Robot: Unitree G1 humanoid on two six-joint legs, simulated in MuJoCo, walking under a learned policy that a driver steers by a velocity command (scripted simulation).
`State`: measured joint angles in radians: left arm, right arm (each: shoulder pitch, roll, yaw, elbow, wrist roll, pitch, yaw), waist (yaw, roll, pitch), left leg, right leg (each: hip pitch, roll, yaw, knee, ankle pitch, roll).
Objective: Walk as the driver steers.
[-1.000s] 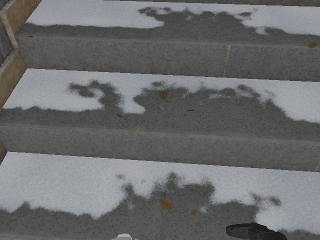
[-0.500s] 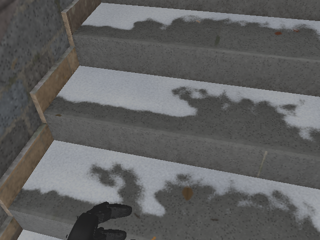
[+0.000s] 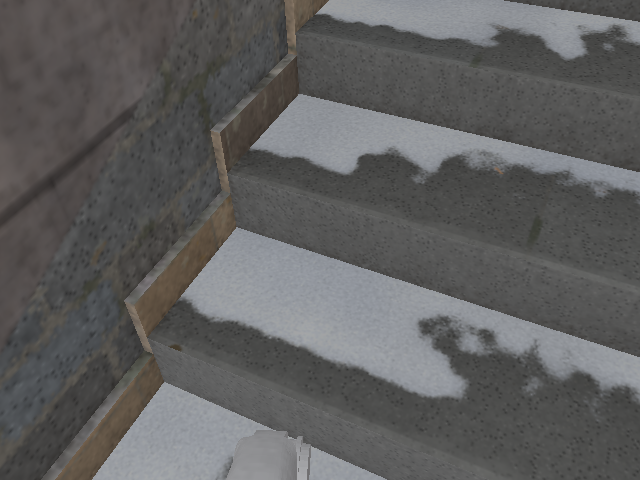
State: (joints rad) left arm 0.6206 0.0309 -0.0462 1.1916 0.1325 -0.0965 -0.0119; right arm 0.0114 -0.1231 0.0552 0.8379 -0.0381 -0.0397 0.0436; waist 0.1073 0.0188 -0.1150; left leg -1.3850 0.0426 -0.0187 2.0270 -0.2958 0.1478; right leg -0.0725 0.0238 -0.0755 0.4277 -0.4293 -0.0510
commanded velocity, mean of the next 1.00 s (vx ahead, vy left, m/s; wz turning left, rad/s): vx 0.06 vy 0.00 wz -0.49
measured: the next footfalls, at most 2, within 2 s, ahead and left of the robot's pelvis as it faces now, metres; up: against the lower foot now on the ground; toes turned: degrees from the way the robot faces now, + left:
left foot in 0.14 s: +0.33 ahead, +0.14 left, +0.15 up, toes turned +2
right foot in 0.60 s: +0.23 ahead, -0.11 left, +0.15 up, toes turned -23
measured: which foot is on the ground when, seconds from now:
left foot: up 0.00-0.12, down 0.14-0.62, up 0.64-1.00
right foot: down 0.00-0.18, up 0.20-0.58, down 0.60-1.00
